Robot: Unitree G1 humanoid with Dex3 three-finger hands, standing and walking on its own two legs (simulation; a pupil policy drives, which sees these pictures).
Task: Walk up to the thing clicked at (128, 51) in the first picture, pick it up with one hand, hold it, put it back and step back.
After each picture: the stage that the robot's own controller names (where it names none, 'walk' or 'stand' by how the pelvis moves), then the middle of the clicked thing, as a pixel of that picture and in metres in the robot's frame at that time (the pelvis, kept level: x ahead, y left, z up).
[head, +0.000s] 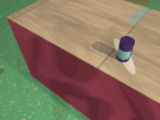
stand; (125, 49) +0.59 -0.18 -0.04
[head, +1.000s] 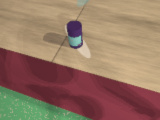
rise first; (75, 35) +0.60 +0.08 -0.02
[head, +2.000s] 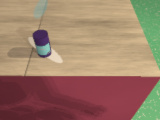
stand; (42, 44) +0.57 +0.20 +0.00
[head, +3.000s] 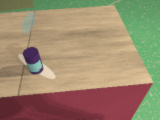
stand; (33, 61) +0.52 +0.24 -0.03
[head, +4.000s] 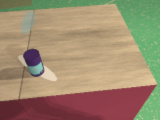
stand; (34, 63) +0.49 +0.23 -0.03
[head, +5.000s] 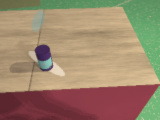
stand; (44, 58) +0.54 +0.20 -0.04
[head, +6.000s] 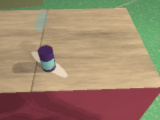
stand; (47, 59) +0.53 +0.19 -0.04
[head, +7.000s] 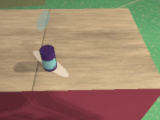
stand; (48, 58) +0.53 +0.18 -0.04
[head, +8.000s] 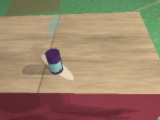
rise first; (54, 61) +0.53 +0.20 -0.04
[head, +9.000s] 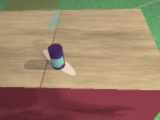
go down; (57, 57) +0.54 +0.19 -0.04
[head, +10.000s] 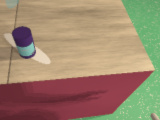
go down; (25, 43) +0.53 +0.19 -0.01
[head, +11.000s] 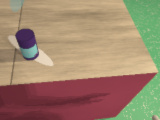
approach; (28, 45) +0.53 +0.19 +0.00
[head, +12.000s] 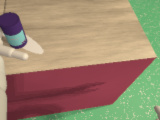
close in; (13, 31) +0.54 +0.20 +0.03
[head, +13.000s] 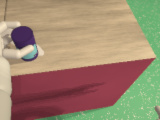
lift; (26, 44) +0.49 +0.16 +0.03
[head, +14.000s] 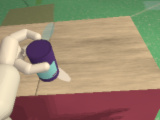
lift; (44, 62) +0.33 +0.13 +0.20
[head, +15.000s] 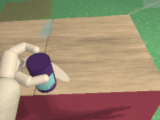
hold; (42, 73) +0.32 +0.14 +0.15
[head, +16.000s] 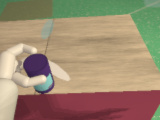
hold; (40, 74) +0.32 +0.15 +0.15
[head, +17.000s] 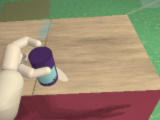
crouch; (44, 67) +0.34 +0.13 +0.15
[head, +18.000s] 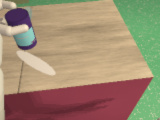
crouch; (22, 30) +0.47 +0.17 +0.18
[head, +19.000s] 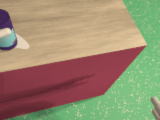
lower; (2, 31) +0.52 +0.18 +0.05
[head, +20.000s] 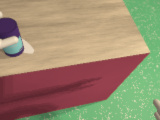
lower; (10, 38) +0.50 +0.18 +0.04
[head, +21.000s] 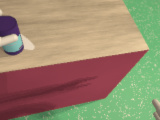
lower; (9, 36) +0.51 +0.18 +0.04
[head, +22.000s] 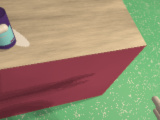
lower; (0, 29) +0.53 +0.19 +0.05
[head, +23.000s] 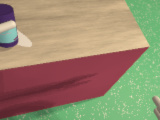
draw back; (4, 26) +0.53 +0.18 +0.06
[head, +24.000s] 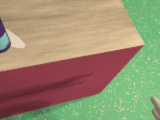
rise; out of the picture +0.50 +0.19 +0.05
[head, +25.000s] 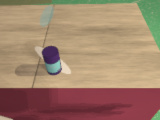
sink last; (52, 61) +0.48 +0.17 +0.00
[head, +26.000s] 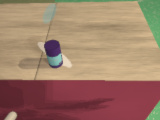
stand; (54, 54) +0.52 +0.18 +0.00
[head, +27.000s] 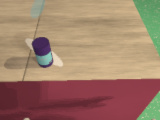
stand; (43, 52) +0.50 +0.19 +0.02
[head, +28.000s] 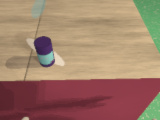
stand; (45, 52) +0.50 +0.18 +0.03
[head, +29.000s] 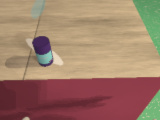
stand; (43, 51) +0.51 +0.19 +0.02
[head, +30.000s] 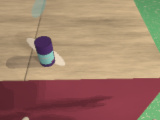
stand; (45, 52) +0.50 +0.18 +0.02
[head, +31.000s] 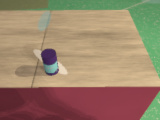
stand; (50, 62) +0.52 +0.18 -0.04
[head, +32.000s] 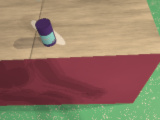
walk; (46, 33) +0.59 +0.20 -0.02
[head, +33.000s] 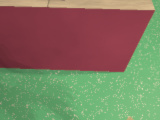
walk; out of the picture +0.91 +0.13 -0.01
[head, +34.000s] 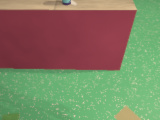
stand; out of the picture +1.14 +0.18 -0.02
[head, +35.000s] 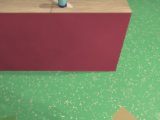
stand; out of the picture +1.13 +0.18 -0.04
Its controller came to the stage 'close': yes
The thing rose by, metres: 0.21
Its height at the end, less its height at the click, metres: +0.00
